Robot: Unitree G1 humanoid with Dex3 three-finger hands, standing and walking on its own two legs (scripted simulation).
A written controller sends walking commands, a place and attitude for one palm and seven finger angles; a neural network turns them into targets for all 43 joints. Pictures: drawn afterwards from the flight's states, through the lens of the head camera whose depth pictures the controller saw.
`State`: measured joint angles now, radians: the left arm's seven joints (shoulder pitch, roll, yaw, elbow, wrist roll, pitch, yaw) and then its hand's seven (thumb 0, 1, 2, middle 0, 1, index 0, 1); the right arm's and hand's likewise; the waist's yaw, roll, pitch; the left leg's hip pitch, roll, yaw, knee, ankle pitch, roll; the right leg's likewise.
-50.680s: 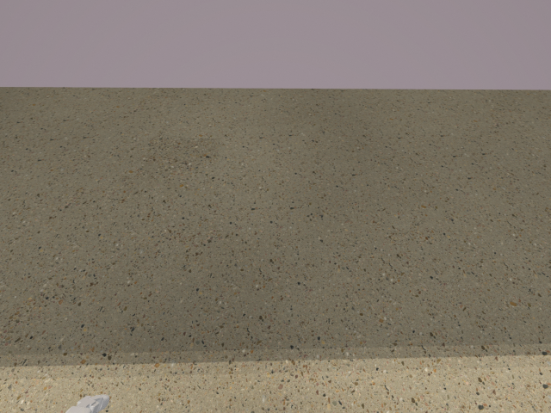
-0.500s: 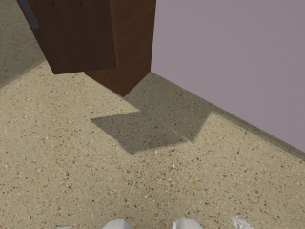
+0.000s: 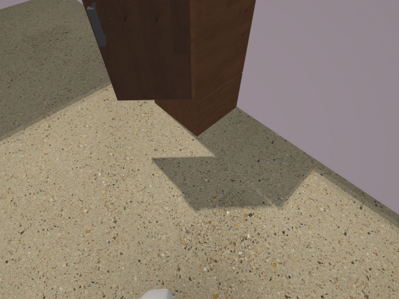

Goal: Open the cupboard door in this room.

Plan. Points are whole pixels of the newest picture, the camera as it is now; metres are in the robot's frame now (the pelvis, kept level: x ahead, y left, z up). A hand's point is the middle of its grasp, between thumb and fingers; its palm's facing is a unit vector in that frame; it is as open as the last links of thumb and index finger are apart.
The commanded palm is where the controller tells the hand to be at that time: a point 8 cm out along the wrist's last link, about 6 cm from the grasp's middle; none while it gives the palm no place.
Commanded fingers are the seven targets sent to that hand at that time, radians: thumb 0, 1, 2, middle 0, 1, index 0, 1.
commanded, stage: take the last steps up to it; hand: left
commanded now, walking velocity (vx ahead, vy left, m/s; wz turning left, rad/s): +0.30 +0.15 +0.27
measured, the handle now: (98, 24) +1.03 +0.47 -0.02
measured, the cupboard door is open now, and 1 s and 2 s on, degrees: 48 48 48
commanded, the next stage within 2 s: come to a stop and stand still in 1.38 s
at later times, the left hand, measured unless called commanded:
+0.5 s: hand (117, 274) +0.18 +0.21 -0.16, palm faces +0.11 -0.97 -0.23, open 7.4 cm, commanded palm none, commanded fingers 0.00 0.90 0.90 -0.20 -0.30 -0.20 -0.30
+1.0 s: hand (95, 267) +0.20 +0.27 -0.18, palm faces +0.21 -0.96 -0.17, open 7.4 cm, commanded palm none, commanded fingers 0.00 0.90 0.90 -0.20 -0.30 -0.20 -0.30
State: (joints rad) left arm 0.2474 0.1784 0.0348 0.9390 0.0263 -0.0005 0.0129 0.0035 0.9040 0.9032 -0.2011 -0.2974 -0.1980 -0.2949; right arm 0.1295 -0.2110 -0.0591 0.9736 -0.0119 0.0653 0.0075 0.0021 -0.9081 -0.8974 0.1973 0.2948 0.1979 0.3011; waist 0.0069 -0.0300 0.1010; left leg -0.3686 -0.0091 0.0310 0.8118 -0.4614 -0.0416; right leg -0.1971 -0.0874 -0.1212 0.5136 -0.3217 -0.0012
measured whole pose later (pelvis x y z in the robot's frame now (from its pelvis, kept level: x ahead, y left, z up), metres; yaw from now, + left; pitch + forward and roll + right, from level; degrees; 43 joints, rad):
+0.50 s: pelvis +0.10 +0.00 -0.01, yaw +6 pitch -1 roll +1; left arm 0.15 0.19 0.05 0.96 0.03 -0.04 -0.02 0.00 0.91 0.90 -0.20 -0.30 -0.19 -0.29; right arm 0.37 -0.17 -0.03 1.10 -0.02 0.00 0.00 0.00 -0.90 -0.90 0.20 0.30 0.20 0.30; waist -0.02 0.02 0.07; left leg -0.20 -0.03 0.01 0.76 -0.49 0.03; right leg -0.32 -0.07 -0.12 0.62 -0.26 -0.03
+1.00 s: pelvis +0.25 +0.09 -0.01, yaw +7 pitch +0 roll +1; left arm 0.32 0.19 0.06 1.10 0.03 0.00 -0.01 0.01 0.91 0.90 -0.20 -0.30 -0.19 -0.29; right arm 0.18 -0.15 -0.04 0.99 -0.03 -0.06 -0.02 -0.01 -0.92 -0.90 0.20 0.29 0.20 0.30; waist 0.03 -0.05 0.06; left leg -0.30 0.02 0.16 0.51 -0.21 0.04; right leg -0.44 -0.10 -0.07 1.15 -0.41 -0.02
